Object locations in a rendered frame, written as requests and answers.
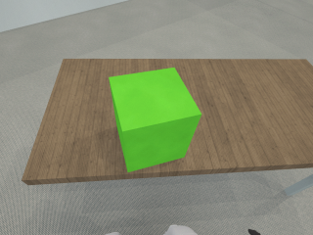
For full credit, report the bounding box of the table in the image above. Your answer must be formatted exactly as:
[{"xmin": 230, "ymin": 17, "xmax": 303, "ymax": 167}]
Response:
[{"xmin": 22, "ymin": 59, "xmax": 313, "ymax": 196}]

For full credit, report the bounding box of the robot right thigh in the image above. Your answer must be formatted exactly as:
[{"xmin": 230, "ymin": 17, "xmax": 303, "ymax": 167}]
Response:
[{"xmin": 163, "ymin": 225, "xmax": 198, "ymax": 235}]

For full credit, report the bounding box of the carton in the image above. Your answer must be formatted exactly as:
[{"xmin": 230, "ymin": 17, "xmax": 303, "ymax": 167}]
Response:
[{"xmin": 109, "ymin": 68, "xmax": 201, "ymax": 172}]

